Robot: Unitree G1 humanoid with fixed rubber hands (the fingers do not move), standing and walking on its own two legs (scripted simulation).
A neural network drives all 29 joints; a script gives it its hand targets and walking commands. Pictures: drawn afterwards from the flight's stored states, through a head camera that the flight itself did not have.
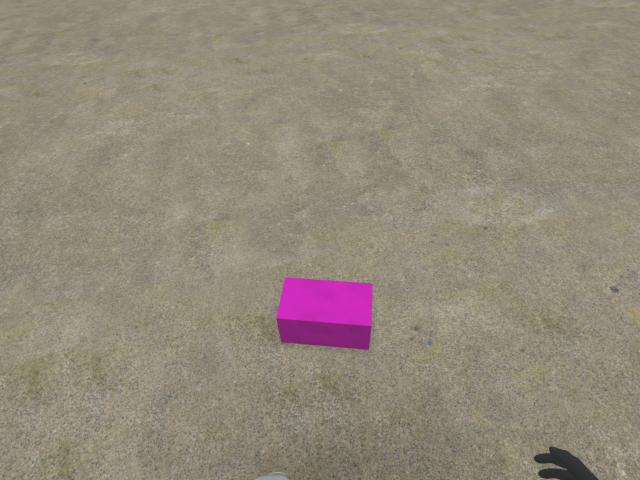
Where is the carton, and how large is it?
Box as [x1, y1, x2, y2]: [276, 277, 372, 349]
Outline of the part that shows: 285,277 276,317 281,341 368,349 371,325 372,283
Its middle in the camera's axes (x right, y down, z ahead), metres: +0.02 +0.26 +1.30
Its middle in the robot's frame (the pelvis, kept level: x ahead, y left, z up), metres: +0.77 +0.01 -0.65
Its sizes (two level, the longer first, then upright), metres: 0.297 0.162 0.152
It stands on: the floor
